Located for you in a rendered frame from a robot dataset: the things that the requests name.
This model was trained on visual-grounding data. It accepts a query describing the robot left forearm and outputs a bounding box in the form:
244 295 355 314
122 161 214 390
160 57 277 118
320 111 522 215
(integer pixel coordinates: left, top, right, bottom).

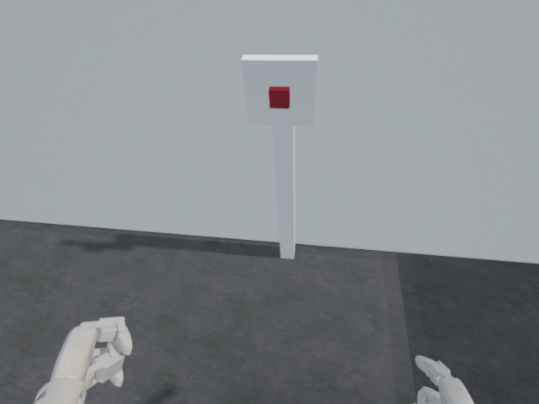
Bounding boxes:
34 378 87 404

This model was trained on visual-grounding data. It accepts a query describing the right robot hand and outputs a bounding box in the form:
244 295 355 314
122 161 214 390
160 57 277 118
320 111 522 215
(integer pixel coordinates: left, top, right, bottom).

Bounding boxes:
413 355 474 404

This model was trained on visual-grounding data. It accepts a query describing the button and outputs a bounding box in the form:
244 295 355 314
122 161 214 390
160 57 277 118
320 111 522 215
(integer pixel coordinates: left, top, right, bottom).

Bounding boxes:
269 87 290 109

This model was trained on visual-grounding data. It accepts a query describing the panel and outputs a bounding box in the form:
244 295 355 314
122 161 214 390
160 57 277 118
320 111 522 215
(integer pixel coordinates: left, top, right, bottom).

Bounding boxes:
241 55 318 259

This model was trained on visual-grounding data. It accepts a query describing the left robot hand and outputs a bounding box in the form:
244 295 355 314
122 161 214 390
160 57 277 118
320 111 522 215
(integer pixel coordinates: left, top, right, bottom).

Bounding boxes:
50 316 132 390

